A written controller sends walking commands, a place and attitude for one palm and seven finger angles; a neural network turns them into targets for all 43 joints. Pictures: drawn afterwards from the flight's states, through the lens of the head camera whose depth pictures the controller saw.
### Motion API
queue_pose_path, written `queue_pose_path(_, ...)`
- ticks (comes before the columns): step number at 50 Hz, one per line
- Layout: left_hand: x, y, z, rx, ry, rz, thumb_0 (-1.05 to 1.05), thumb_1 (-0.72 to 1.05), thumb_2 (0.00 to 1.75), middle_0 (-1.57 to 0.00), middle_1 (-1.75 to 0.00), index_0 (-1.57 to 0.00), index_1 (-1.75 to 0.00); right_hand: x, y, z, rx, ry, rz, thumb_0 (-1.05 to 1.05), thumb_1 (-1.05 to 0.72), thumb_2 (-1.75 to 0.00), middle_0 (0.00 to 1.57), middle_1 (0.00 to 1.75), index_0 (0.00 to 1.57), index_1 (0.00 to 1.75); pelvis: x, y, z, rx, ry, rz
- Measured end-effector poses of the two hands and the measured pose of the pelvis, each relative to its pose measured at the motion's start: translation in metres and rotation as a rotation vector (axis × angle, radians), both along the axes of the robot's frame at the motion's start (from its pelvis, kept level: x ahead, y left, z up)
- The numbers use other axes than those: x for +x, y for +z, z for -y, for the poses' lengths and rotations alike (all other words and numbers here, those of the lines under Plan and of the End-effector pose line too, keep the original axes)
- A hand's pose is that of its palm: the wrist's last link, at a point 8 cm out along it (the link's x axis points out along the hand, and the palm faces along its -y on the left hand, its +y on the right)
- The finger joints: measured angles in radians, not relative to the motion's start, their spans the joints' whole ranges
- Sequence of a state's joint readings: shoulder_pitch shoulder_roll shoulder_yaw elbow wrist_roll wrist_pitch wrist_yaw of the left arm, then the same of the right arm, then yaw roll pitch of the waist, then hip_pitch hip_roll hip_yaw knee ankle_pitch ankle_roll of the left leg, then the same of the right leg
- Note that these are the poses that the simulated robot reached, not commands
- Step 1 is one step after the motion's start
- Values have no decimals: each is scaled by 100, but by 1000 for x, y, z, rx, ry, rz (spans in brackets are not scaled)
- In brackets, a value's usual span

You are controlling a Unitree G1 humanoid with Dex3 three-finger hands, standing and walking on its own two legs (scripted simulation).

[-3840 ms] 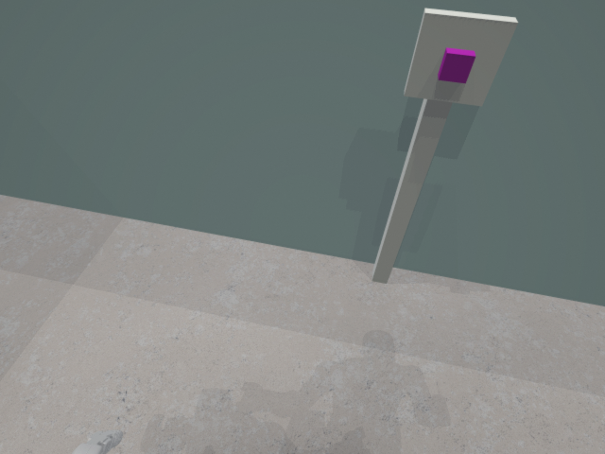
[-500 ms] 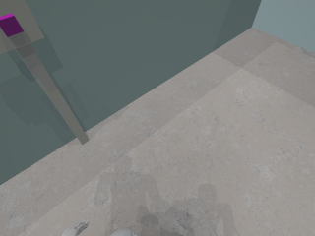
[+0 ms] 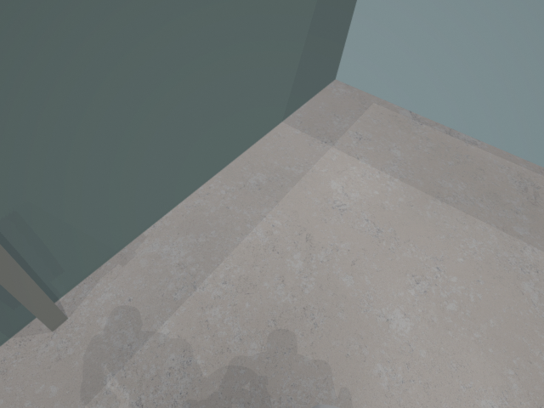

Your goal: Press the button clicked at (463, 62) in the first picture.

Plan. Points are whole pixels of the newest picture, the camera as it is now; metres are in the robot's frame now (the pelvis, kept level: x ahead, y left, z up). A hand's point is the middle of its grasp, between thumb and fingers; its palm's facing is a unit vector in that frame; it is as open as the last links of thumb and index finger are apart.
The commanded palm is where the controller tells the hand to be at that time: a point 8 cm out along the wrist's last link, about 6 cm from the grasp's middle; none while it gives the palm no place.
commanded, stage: walk to a spot facing it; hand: left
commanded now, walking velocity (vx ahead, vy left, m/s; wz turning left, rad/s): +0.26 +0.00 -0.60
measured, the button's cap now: out of the picture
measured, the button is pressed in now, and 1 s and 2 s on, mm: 0 0 0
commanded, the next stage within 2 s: none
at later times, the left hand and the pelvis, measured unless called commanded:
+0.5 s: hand (219, 305) +0.33 +0.12 -0.18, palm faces -0.28 -0.93 -0.22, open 7.4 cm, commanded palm none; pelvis +0.17 -0.03 -0.02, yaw -16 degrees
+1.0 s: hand (193, 273) +0.40 +0.19 -0.18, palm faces -0.48 -0.85 -0.20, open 7.4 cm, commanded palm none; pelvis +0.24 +0.03 +0.00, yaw -35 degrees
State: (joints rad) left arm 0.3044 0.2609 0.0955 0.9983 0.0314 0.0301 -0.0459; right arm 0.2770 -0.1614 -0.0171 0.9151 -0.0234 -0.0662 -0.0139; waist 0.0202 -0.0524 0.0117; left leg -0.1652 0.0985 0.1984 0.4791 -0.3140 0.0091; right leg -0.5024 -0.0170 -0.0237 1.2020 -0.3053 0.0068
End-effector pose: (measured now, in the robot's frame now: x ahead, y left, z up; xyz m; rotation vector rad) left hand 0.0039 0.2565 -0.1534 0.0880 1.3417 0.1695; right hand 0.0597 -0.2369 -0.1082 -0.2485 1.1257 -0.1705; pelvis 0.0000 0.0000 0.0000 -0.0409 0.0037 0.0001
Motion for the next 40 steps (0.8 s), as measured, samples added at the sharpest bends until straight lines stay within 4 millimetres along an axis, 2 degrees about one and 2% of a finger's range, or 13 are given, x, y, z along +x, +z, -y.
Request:
queue_pose_path(4, 71, 5, -1, 3, -58, 63, 0, 91, 90, -20, -30, -20, -30, -31, -8, -8, 19, -105, -138, 0, -91, -90, 20, 30, 20, 30, 30, 2, -4, 2, -44, -4)
queue_pose_path(7, 124, 6, 8, 0, -116, 88, 0, 91, 90, -20, -30, -19, -30, -51, -15, -15, 43, -185, -242, 0, -91, -90, 20, 30, 20, 30, 54, -1, -3, 7, -79, -7)
queue_pose_path(11, 198, 2, 33, -8, -218, 116, 0, 91, 90, -20, -29, -19, -30, -68, -26, -21, 83, -287, -360, 0, -91, -90, 20, 30, 20, 30, 86, -9, 4, 16, -130, -10)
queue_pose_path(15, 271, -9, 66, 0, -323, 176, 0, 91, 90, -20, -30, -19, -30, -68, -45, -15, 124, -385, -441, 0, -91, -90, 20, 30, 20, 30, 123, -28, 22, 31, -185, -5)
queue_pose_path(17, 297, -13, 78, 9, -347, 214, 0, 91, 90, -20, -30, -20, -30, -55, -55, -6, 135, -412, -452, 0, -91, -90, 20, 30, 20, 30, 137, -36, 29, 31, -211, -3)
queue_pose_path(19, 313, -11, 86, 16, -357, 223, 0, 91, 89, -20, -30, -20, -30, -30, -58, 5, 124, -422, -413, 0, -91, -90, 20, 30, 20, 30, 146, -34, 33, 32, -225, 11)
queue_pose_path(26, 340, 10, 90, 46, -406, 185, 0, 90, 89, -20, -30, -20, -30, 99, -40, 45, 70, -376, -95, 0, -91, -90, 20, 30, 20, 30, 175, -14, 33, 47, -299, 6)
queue_pose_path(30, 355, 17, 83, 47, -433, 181, 0, 90, 89, -20, -30, -20, -30, 151, -28, 50, 54, -363, 41, 0, -91, -90, 20, 30, 20, 30, 190, -11, 24, 50, -345, -6)
queue_pose_path(35, 376, 13, 66, 37, -447, 187, 0, 90, 89, -21, -30, -20, -30, 183, -17, 39, 33, -369, 102, 0, -91, -90, 20, 30, 20, 30, 208, -11, 7, 46, -400, -15)
queue_pose_path(38, 388, 3, 50, 26, -451, 181, 0, 90, 89, -21, -30, -20, -30, 188, -14, 27, 7, -390, 108, 0, -91, -90, 20, 30, 20, 30, 220, -16, -7, 31, -431, -19)
queue_pose_path(40, 396, -3, 40, 22, -459, 165, 0, 90, 89, -20, -30, -20, -30, 182, -11, 16, -6, -410, 98, 0, -91, -90, 20, 30, 20, 30, 225, -17, -14, 42, -459, -10)
